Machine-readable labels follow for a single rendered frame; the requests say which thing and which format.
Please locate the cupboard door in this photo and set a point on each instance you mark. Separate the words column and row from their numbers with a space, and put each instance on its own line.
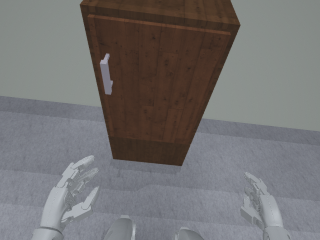
column 161, row 75

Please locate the right robot forearm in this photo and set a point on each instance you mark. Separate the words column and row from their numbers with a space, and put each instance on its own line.
column 275, row 233

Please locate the robot right hand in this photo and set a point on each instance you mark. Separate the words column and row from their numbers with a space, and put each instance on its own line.
column 265, row 211

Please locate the robot right thigh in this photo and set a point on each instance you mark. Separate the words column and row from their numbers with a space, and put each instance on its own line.
column 186, row 234

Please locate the left robot shin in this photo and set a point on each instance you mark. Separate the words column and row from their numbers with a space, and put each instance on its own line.
column 125, row 216

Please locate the handle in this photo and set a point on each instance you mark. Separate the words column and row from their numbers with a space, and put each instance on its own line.
column 107, row 82

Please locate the robot left hand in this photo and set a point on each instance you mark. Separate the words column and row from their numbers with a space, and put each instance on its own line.
column 63, row 196

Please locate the left robot forearm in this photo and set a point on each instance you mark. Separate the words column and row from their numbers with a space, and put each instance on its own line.
column 47, row 233

